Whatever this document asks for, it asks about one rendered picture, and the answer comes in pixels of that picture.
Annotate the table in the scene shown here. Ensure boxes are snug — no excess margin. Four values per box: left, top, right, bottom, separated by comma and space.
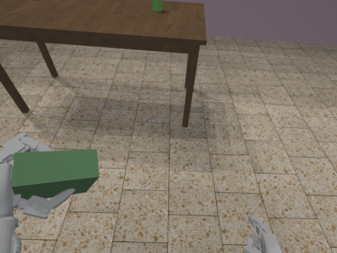
0, 0, 207, 128

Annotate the left robot hand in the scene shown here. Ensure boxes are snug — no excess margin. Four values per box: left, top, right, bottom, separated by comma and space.
0, 132, 75, 219

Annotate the right robot hand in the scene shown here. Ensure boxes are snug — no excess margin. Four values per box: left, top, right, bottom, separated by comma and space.
243, 215, 283, 253

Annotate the sponge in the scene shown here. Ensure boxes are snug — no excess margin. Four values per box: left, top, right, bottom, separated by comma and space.
12, 149, 100, 200

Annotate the robot left forearm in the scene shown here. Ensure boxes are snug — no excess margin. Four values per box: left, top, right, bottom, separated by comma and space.
0, 216, 22, 253

